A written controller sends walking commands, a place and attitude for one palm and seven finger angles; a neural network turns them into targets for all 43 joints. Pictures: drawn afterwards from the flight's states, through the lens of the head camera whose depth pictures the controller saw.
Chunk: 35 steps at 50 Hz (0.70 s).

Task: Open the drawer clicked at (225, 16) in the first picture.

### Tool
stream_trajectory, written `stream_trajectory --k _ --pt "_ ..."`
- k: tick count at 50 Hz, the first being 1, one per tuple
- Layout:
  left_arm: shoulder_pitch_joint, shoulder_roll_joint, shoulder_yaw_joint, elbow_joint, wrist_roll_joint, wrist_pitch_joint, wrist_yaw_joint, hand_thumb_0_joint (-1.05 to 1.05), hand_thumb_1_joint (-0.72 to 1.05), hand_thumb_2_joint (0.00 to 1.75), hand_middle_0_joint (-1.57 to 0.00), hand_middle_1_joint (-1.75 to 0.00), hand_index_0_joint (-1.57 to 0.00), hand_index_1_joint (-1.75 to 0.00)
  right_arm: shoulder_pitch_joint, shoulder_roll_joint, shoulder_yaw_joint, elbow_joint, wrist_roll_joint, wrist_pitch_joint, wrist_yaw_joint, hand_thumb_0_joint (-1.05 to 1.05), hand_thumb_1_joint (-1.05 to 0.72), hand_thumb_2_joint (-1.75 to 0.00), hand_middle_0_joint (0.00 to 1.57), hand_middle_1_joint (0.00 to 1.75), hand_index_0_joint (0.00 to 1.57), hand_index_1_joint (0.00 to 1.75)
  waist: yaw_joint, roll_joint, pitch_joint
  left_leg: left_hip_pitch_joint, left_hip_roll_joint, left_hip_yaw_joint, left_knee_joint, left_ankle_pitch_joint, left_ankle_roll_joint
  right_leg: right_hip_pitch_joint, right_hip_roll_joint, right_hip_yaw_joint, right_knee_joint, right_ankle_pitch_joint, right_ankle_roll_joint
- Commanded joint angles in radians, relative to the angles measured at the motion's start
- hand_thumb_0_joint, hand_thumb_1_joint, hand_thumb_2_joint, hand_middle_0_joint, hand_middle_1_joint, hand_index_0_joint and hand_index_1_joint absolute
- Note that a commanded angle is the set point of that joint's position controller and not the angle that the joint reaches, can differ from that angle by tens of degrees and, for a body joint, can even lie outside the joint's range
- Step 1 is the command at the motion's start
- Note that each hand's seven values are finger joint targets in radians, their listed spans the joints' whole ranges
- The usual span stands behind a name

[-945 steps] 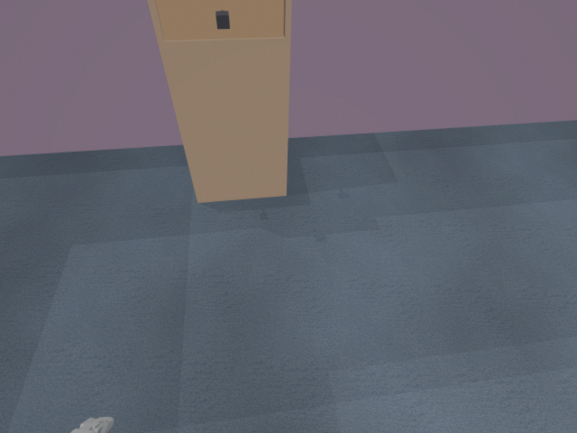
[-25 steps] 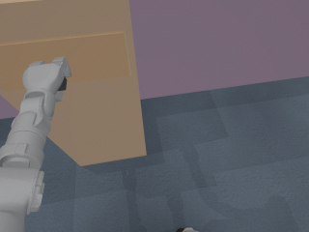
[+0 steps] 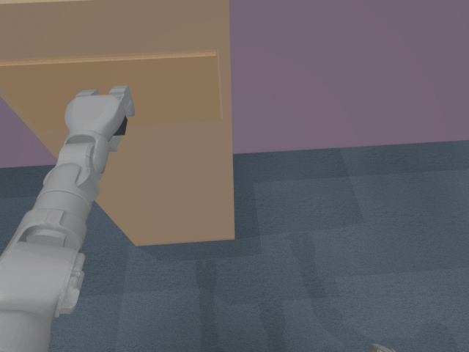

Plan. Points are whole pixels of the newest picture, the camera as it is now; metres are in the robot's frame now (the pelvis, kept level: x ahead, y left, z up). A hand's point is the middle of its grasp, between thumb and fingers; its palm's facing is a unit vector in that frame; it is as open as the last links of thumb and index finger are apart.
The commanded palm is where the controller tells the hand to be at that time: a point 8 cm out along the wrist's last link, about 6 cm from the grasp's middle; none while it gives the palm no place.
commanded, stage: pull the drawer open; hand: left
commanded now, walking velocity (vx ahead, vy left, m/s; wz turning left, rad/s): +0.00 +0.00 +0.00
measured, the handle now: (114, 112) +0.51 +0.23 +0.09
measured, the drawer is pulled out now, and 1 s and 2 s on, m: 0.01 0.03 0.09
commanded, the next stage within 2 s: none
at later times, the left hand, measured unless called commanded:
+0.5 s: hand (109, 136) +0.47 +0.23 +0.07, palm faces -0.03 +0.00 -1.00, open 7.5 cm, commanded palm +0.46 +0.24 +0.13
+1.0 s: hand (108, 143) +0.46 +0.23 +0.07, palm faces +0.02 -0.02 -1.00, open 7.3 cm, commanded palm +0.44 +0.23 +0.13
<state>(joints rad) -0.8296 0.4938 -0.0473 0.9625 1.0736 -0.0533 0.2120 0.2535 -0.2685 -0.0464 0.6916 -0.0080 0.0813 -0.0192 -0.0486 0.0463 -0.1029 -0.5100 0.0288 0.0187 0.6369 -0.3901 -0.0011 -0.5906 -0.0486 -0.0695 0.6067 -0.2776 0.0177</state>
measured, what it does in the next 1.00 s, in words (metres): stands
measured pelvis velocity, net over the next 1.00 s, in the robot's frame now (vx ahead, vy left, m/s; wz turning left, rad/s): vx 0.00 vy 0.01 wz -0.04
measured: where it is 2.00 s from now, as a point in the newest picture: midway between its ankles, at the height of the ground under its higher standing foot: outside the picture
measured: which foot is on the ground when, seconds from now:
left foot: down 0.00-1.00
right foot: down 0.00-1.00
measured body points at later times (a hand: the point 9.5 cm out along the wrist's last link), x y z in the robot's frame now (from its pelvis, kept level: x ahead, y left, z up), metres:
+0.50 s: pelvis -0.04 +0.00 -0.01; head +0.06 -0.01 +0.43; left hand +0.47 +0.23 +0.12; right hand -0.08 -0.28 -0.13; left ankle -0.06 +0.12 -0.72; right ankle +0.00 -0.13 -0.72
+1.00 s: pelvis +0.00 +0.01 +0.00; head +0.07 -0.01 +0.45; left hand +0.45 +0.23 +0.12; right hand +0.05 -0.26 -0.13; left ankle -0.06 +0.12 -0.72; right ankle +0.00 -0.13 -0.72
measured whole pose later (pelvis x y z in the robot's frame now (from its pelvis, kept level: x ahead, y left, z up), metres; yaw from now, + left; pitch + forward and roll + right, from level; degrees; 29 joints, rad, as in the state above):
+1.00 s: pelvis +0.00 +0.01 +0.00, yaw -2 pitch +15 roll -1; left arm -0.61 0.49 -0.03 0.69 1.02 0.04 0.19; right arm 0.32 -0.27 -0.05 0.67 0.01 0.08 0.01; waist -0.06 0.07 -0.11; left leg -0.48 0.03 0.06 0.62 -0.39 0.02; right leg -0.57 -0.04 -0.02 0.58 -0.26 0.03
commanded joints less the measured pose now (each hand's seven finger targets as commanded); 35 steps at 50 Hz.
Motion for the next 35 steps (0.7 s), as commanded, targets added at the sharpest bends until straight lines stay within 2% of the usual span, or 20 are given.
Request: stream_trajectory --k 1,4,5,6,8,9,10,12,15,17,18,22,23,24,25,27,29,31,33,35 --pt "-0.519 0.347 0.109 -0.14 0.021 0.015 0.034 0.0 0.9 0.9 -0.4 -1.35 -0.4 -1.35 0.178 -0.156 -0.056 -0.043 -0.004 -0.009 -0.021 0.0 -0.9 -0.9 0.2 0.3 0.2 0.3 -0.052 0.002 -0.448 0.123 -0.05 0.022 -0.012 0.593 0.032 0.315 0.065 0.034 0.013 0.49 -0.034" --pt "-0.527 0.346 0.102 -0.114 0.019 0.003 0.038 0.0 0.9 0.9 -0.4 -1.35 -0.4 -1.35 0.183 -0.155 -0.053 -0.046 -0.002 -0.014 -0.023 0.0 -0.9 -0.9 0.2 0.3 0.2 0.3 -0.055 0.017 -0.432 0.098 -0.053 0.025 -0.019 0.519 0.032 0.301 0.067 0.036 0.006 0.443 -0.034" --pt "-0.526 0.361 0.115 -0.095 0.02 -0.001 0.039 0.0 0.9 0.9 -0.4 -1.35 -0.4 -1.35 0.184 -0.157 -0.054 -0.043 -0.002 -0.015 -0.025 0.0 -0.9 -0.9 0.2 0.3 0.2 0.3 -0.062 -0.006 -0.425 0.083 -0.053 0.026 -0.019 0.495 0.034 0.306 0.067 0.039 0.001 0.432 -0.033" --pt "-0.542 0.399 0.133 -0.105 0.023 -0.01 0.043 0.0 0.9 0.9 -0.4 -1.35 -0.4 -1.35 0.189 -0.161 -0.053 -0.043 -0.001 -0.017 -0.027 0.0 -0.9 -0.9 0.2 0.3 0.2 0.3 -0.054 0.021 -0.433 0.071 -0.054 0.025 -0.025 0.465 0.033 0.304 0.065 0.043 0.002 0.408 -0.032" --pt "-0.553 0.377 0.11 -0.095 0.026 -0.015 0.049 0.0 0.9 0.9 -0.4 -1.35 -0.4 -1.35 0.192 -0.158 -0.053 -0.041 0.0 -0.025 -0.028 0.0 -0.9 -0.9 0.2 0.3 0.2 0.3 -0.063 0.041 -0.422 0.068 -0.055 0.028 -0.026 0.433 0.035 0.282 0.067 0.044 -0.004 0.379 -0.033" --pt "-0.547 0.404 0.132 -0.078 0.023 -0.018 0.051 0.0 0.9 0.9 -0.4 -1.35 -0.4 -1.35 0.199 -0.164 -0.052 -0.035 0.0 -0.027 -0.028 0.0 -0.9 -0.9 0.2 0.3 0.2 0.3 -0.059 0.018 -0.415 0.05 -0.053 0.025 -0.031 0.408 0.035 0.286 0.067 0.045 -0.006 0.36 -0.033" --pt "-0.556 0.441 0.159 -0.085 0.025 -0.026 0.053 0.0 0.9 0.9 -0.4 -1.35 -0.4 -1.35 0.2 -0.17 -0.053 -0.034 -0.001 -0.028 -0.03 0.0 -0.9 -0.9 0.2 0.3 0.2 0.3 -0.055 0.008 -0.441 0.038 -0.054 0.027 -0.03 0.402 0.036 0.313 0.066 0.053 -0.005 0.363 -0.032" --pt "-0.591 0.417 0.128 -0.095 0.032 -0.033 0.061 0.0 0.9 0.9 -0.4 -1.35 -0.4 -1.35 0.208 -0.166 -0.055 -0.032 0.001 -0.035 -0.033 0.0 -0.9 -0.9 0.2 0.3 0.2 0.3 -0.065 0.037 -0.439 0.039 -0.054 0.024 -0.033 0.378 0.036 0.285 0.066 0.052 -0.007 0.334 -0.033" --pt "-0.582 0.451 0.153 -0.06 0.034 -0.033 0.068 0.0 0.9 0.9 -0.4 -1.35 -0.4 -1.35 0.219 -0.177 -0.055 -0.018 -0.001 -0.041 -0.033 0.0 -0.9 -0.9 0.2 0.3 0.2 0.3 -0.066 0.03 -0.435 0.021 -0.053 0.021 -0.034 0.354 0.036 0.271 0.068 0.053 -0.011 0.301 -0.035" --pt "-0.589 0.413 0.117 -0.047 0.032 -0.032 0.072 0.0 0.9 0.9 -0.4 -1.35 -0.4 -1.35 0.223 -0.176 -0.055 -0.017 0.004 -0.05 -0.034 0.0 -0.9 -0.9 0.2 0.3 0.2 0.3 -0.075 0.036 -0.402 0.013 -0.05 0.02 -0.043 0.297 0.036 0.234 0.068 0.052 -0.022 0.242 -0.033" --pt "-0.599 0.427 0.127 -0.048 0.036 -0.034 0.076 0.0 0.9 0.9 -0.4 -1.35 -0.4 -1.35 0.225 -0.179 -0.056 -0.012 0.003 -0.054 -0.034 0.0 -0.9 -0.9 0.2 0.3 0.2 0.3 -0.073 0.039 -0.407 0.018 -0.047 0.017 -0.046 0.294 0.035 0.225 0.068 0.05 -0.021 0.229 -0.035" --pt "-0.618 0.4 0.098 -0.023 0.038 -0.026 0.081 0.0 0.9 0.9 -0.4 -1.35 -0.4 -1.35 0.234 -0.182 -0.055 -0.005 0.005 -0.065 -0.034 0.0 -0.9 -0.9 0.2 0.3 0.2 0.3 -0.085 0.045 -0.394 0.02 -0.044 0.009 -0.052 0.251 0.036 0.186 0.07 0.05 -0.032 0.173 -0.037" --pt "-0.627 0.401 0.1 -0.019 0.042 -0.025 0.082 0.0 0.9 0.9 -0.4 -1.35 -0.4 -1.35 0.238 -0.182 -0.055 -0.003 0.004 -0.068 -0.036 0.0 -0.9 -0.9 0.2 0.3 0.2 0.3 -0.085 0.038 -0.399 0.021 -0.043 0.008 -0.052 0.255 0.036 0.187 0.07 0.048 -0.029 0.174 -0.037" --pt "-0.643 0.405 0.101 -0.035 0.039 -0.026 0.083 0.0 0.9 0.9 -0.4 -1.35 -0.4 -1.35 0.24 -0.183 -0.055 -0.003 0.003 -0.072 -0.035 0.0 -0.9 -0.9 0.2 0.3 0.2 0.3 -0.085 0.065 -0.413 0.034 -0.043 0.01 -0.048 0.268 0.036 0.184 0.07 0.05 -0.027 0.184 -0.038" --pt "-0.644 0.432 0.123 -0.025 0.041 -0.025 0.083 0.0 0.9 0.9 -0.4 -1.35 -0.4 -1.35 0.244 -0.189 -0.055 0.002 0.001 -0.07 -0.035 0.0 -0.9 -0.9 0.2 0.3 0.2 0.3 -0.085 0.045 -0.425 0.035 -0.043 0.006 -0.043 0.28 0.036 0.189 0.071 0.048 -0.025 0.189 -0.039" --pt "-0.662 0.408 0.102 -0.037 0.045 -0.024 0.085 0.0 0.9 0.9 -0.4 -1.35 -0.4 -1.35 0.25 -0.183 -0.056 0.002 0.0 -0.074 -0.033 0.0 -0.9 -0.9 0.2 0.3 0.2 0.3 -0.088 0.073 -0.431 0.05 -0.041 0.002 -0.04 0.3 0.033 0.169 0.072 0.043 -0.018 0.197 -0.04" --pt "-0.609 0.371 0.093 -0.032 0.041 -0.02 0.083 0.0 0.9 0.9 -0.4 -1.35 -0.4 -1.35 0.246 -0.177 -0.057 -0.007 0.0 -0.074 -0.03 0.0 -0.9 -0.9 0.2 0.3 0.2 0.3 -0.074 0.063 -0.434 0.07 -0.038 -0.001 -0.041 0.324 0.029 0.166 0.076 0.035 -0.014 0.201 -0.042" --pt "-0.583 0.329 0.072 -0.062 0.035 -0.023 0.079 0.0 0.9 0.9 -0.4 -1.35 -0.4 -1.35 0.242 -0.171 -0.058 -0.016 -0.001 -0.075 -0.025 0.0 -0.9 -0.9 0.2 0.3 0.2 0.3 -0.064 0.091 -0.45 0.104 -0.035 -0.004 -0.037 0.374 0.025 0.163 0.077 0.03 -0.01 0.22 -0.045" --pt "-0.52 0.303 0.075 -0.087 0.023 -0.022 0.075 0.0 0.9 0.9 -0.4 -1.35 -0.4 -1.35 0.234 -0.168 -0.061 -0.024 -0.002 -0.074 -0.019 0.0 -0.9 -0.9 0.2 0.3 0.2 0.3 -0.049 0.081 -0.46 0.133 -0.03 -0.004 -0.034 0.425 0.025 0.169 0.08 0.024 -0.01 0.242 -0.045" --pt "-0.489 0.317 0.095 -0.093 0.015 -0.017 0.066 0.0 0.9 0.9 -0.4 -1.35 -0.4 -1.35 0.227 -0.173 -0.059 -0.026 -0.001 -0.067 -0.017 0.0 -0.9 -0.9 0.2 0.3 0.2 0.3 -0.044 0.047 -0.442 0.123 -0.028 -0.006 -0.038 0.448 0.023 0.191 0.081 0.023 -0.01 0.264 -0.044"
